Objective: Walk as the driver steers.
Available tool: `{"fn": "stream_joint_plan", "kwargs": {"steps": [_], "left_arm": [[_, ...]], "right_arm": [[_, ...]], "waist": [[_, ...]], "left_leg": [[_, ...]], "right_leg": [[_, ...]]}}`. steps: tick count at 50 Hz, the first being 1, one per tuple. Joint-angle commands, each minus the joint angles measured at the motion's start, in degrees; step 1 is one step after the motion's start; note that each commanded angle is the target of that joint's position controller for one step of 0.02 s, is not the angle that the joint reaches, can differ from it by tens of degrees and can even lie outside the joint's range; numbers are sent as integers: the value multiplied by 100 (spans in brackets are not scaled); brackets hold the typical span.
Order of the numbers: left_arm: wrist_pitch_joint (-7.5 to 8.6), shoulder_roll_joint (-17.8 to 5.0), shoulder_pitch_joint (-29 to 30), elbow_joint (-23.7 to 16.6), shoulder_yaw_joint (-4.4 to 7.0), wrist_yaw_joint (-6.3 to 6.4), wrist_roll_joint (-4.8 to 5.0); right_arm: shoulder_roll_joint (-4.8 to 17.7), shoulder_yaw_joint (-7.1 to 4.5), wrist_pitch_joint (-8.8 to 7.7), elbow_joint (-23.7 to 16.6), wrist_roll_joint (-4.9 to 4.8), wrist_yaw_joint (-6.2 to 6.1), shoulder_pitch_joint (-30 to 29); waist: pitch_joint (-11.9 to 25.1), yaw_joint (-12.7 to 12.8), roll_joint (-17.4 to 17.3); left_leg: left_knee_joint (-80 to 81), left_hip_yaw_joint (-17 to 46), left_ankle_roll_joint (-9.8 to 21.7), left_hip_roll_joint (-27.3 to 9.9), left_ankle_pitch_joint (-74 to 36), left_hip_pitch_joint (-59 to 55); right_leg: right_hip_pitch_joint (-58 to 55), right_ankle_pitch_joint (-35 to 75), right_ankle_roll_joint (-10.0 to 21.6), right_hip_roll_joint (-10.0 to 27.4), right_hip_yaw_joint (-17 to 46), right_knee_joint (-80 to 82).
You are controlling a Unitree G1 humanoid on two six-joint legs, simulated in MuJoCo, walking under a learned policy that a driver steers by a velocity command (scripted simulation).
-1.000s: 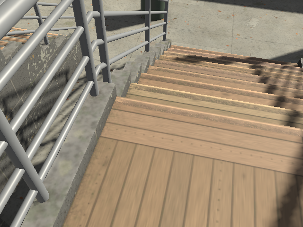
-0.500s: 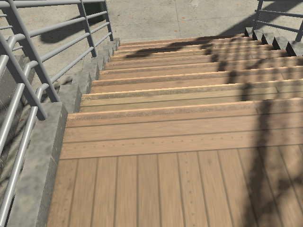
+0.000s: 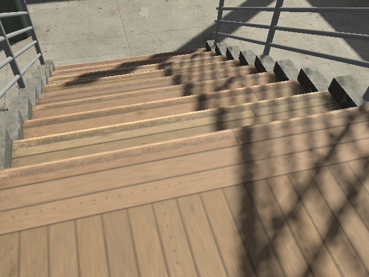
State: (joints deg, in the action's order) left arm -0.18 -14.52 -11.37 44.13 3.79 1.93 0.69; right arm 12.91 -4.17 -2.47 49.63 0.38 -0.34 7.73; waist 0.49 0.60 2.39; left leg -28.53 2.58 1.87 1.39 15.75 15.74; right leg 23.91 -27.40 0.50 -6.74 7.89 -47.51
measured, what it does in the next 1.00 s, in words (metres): walks ahead: right foot, then left foot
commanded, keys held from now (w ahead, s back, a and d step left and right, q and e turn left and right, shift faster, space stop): w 1.00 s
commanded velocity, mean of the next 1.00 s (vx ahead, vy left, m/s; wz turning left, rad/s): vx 0.43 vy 0.00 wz -0.05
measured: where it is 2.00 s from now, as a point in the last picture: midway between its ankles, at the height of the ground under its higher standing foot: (195, 232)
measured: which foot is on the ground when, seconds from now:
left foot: down 0.00-0.30, up 0.32-0.76, down 0.78-1.00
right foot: up 0.00-0.28, down 0.30-0.80, up 0.82-1.00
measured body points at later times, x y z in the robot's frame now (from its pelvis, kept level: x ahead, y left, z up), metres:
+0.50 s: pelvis +0.16 -0.07 +0.01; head +0.18 -0.08 +0.46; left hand +0.23 +0.19 -0.11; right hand +0.26 -0.35 -0.12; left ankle +0.19 +0.09 -0.66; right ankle +0.12 -0.16 -0.74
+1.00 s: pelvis +0.44 -0.01 +0.01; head +0.47 -0.01 +0.45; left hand +0.54 +0.22 -0.13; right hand +0.47 -0.25 -0.13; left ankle +0.46 +0.07 -0.74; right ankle +0.48 -0.18 -0.66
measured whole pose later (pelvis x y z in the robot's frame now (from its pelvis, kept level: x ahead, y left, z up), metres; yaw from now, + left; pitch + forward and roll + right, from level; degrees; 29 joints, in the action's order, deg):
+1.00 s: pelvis +0.44 -0.01 +0.01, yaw -1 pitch +0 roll +1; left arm 5.9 -13.3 -13.3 49.7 1.5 -2.6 -5.5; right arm 10.9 -1.0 -7.3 52.8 3.6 1.9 18.5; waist -3.3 -1.9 2.3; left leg -18.3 -2.4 4.8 4.7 8.0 10.9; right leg 34.2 -13.9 5.3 5.4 3.9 -60.4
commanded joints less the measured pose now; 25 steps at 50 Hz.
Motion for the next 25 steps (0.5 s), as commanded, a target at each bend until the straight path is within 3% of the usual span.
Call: {"fn": "stream_joint_plan", "kwargs": {"steps": [1, 4, 7, 9, 12, 13, 14, 15, 16, 17, 18, 19, 20, 21, 23, 25], "left_arm": [[231, -895, 293, -369, 315, -10, 0], [391, -437, 580, -349, 200, -84, 7], [452, -29, 1010, -443, 57, -149, 12], [459, -143, 1119, -454, 86, -176, 91], [433, -339, 991, -293, 117, -295, 90], [430, -382, 740, -204, 130, -299, 94], [438, -461, 396, -168, 167, -286, 164], [442, -703, -279, 13, 271, -210, 174], [460, -1292, -1189, 152, 432, -107, 68], [481, -1636, -1702, 264, 503, -184, 33], [523, -1057, -1297, 176, 314, -233, 31], [530, -829, -814, 114, 243, -270, -3], [533, -699, -437, 21, 190, -298, -8], [545, -566, -292, 4, 142, -310, -17], [545, -553, -364, 116, 135, -273, -26], [558, -627, -520, 231, 164, -242, 22]], "right_arm": [[1042, -268, -67, -242, -133, -56, 224], [875, -262, -116, -179, -115, -65, 496], [975, -309, -129, -77, -159, -57, 826], [1149, -336, -163, -32, -126, -60, 928], [1169, -321, -220, 59, -212, -31, 1011], [1128, -305, -223, 102, -218, -17, 1059], [1165, -271, -224, 105, -200, -26, 1063], [957, -185, -246, 64, -192, -31, 877], [459, -21, -333, -119, -150, -37, 764], [372, 1, -481, -312, -251, -63, 919], [1086, -176, -501, -300, -314, -41, 659], [1096, -199, -498, -351, -349, -16, 460], [947, -170, -466, -293, -269, -26, 448], [935, -187, -412, -259, -215, 5, 447], [694, -136, -309, -320, -151, 108, 409], [629, -100, -246, -430, -84, 141, 234]], "waist": [[-280, -177, -1168], [-227, -385, -1114], [-148, -528, -1042], [-153, -493, -1065], [-67, -323, -1102], [-45, -179, -1002], [21, 84, -937], [216, 445, -782], [842, 760, 412], [1341, 734, 1687], [803, 634, 892], [214, 445, 658], [-50, 294, 370], [-245, 178, 371], [-300, 14, 375], [-335, -29, 220]], "left_leg": [[1855, 2447, 1130, -1812, 1610, -1187], [1967, 1414, 901, -1295, 431, -1106], [1931, 882, 913, -1121, -194, -723], [1828, 911, 959, -1283, -321, -583], [1462, 826, 852, -1320, -66, -286], [1285, 821, 778, -1302, 27, -37], [1007, 851, 686, -1268, -88, 314], [273, 652, 502, -1084, -730, 737], [-1894, -158, 82, -492, -612, 1821], [-3312, -200, -29, -81, 1525, 2906], [-4104, 207, 79, -447, 1402, 3386], [-4107, 157, 228, -665, 798, 3548], [-3895, 101, 236, -819, 318, 3358], [-3545, 137, 209, -946, -28, 3201], [-3212, 36, 84, -970, -439, 2867], [-2639, -91, -95, -882, -816, 2849]], "right_leg": [[1975, 434, -159, 749, -116, -869], [1604, 1281, -200, 902, -558, -300], [713, 1488, -197, 826, -858, 797], [328, 1443, -132, 774, -888, 1256], [-520, 1678, 60, 677, -1024, 1754], [-998, 1669, 168, 623, -1065, 1831], [-1670, 1527, 273, 570, -1053, 1962], [-2585, 1500, 440, 712, -807, 2070], [-3949, 1162, 923, 1981, 906, 2479], [-4384, 449, 1672, 3133, 3217, 3347], [-4040, 5, 1627, 2957, 2963, 3429], [-3548, 218, 1361, 2608, 2199, 3501], [-3038, 644, 1239, 2334, 1645, 3647], [-2681, 1348, 1193, 2204, 1203, 3761], [-2336, 2527, 1184, 2035, 667, 3929], [-2199, 3155, 1232, 1919, 240, 3960]]}}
